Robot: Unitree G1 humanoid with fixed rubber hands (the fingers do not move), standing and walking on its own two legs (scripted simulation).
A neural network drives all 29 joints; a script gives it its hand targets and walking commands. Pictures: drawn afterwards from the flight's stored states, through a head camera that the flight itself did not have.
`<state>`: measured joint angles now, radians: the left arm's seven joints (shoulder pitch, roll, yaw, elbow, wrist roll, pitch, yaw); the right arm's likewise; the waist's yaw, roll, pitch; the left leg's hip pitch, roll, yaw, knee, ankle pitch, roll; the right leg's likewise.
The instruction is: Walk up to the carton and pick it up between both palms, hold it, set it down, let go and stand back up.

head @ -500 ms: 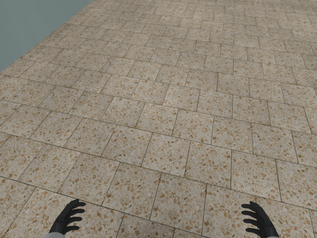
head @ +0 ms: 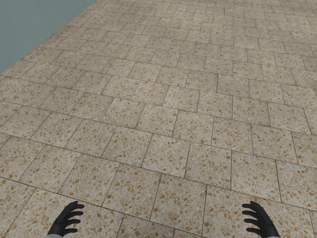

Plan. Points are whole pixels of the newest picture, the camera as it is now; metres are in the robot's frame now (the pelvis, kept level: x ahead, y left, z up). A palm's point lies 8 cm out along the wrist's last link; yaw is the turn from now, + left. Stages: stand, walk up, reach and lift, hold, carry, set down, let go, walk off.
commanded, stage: stand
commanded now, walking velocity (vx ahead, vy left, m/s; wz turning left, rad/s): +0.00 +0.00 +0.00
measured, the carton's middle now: out of the picture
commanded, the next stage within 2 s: none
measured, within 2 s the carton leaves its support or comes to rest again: neither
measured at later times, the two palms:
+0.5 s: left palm out of the picture +0.12 +0.27 -0.08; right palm out of the picture +0.13 -0.26 -0.08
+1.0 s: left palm out of the picture +0.11 +0.28 -0.09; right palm out of the picture +0.12 -0.25 -0.08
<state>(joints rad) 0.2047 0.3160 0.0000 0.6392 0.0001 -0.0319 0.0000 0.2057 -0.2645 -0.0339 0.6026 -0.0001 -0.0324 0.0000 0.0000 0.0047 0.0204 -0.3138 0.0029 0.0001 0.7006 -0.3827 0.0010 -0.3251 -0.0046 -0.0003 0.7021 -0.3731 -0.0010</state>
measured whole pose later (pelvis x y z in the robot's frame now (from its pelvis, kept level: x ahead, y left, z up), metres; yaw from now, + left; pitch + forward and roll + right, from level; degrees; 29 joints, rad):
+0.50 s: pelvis -0.02 +0.00 +0.00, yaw +0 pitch -2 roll +0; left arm 0.20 0.32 0.00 0.68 0.00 -0.03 0.00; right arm 0.21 -0.27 -0.03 0.63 0.00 -0.03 0.00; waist 0.00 0.00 0.03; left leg -0.31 0.00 0.00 0.70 -0.36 0.00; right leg -0.32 -0.01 0.00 0.70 -0.35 0.00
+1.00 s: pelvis -0.02 +0.01 +0.00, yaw +0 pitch -2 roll -1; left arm 0.20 0.32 0.00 0.71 0.00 -0.03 0.00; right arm 0.21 -0.27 -0.03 0.66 0.00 -0.03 0.00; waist 0.00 0.00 0.04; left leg -0.31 0.01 0.00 0.70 -0.35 0.01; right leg -0.31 0.00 0.00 0.67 -0.33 0.00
